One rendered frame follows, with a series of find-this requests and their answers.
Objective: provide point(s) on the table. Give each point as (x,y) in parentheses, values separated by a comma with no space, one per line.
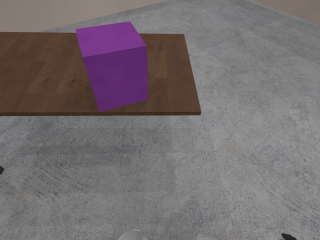
(44,74)

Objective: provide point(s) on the carton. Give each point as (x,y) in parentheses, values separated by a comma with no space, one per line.
(115,58)

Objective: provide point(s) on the left robot thigh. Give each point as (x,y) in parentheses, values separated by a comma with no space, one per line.
(132,235)

